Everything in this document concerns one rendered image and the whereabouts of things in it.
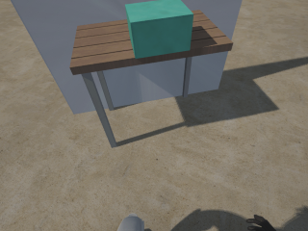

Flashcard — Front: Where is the left robot shin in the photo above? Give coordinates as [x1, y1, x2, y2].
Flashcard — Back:
[128, 213, 137, 217]

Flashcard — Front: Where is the carton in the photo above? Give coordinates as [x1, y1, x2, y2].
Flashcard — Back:
[125, 0, 193, 59]

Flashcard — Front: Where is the left robot thigh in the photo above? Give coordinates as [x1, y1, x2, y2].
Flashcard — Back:
[116, 216, 144, 231]

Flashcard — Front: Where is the right robot hand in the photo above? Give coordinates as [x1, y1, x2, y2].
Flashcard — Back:
[246, 215, 276, 231]

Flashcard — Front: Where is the table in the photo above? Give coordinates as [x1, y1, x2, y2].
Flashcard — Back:
[69, 10, 234, 148]

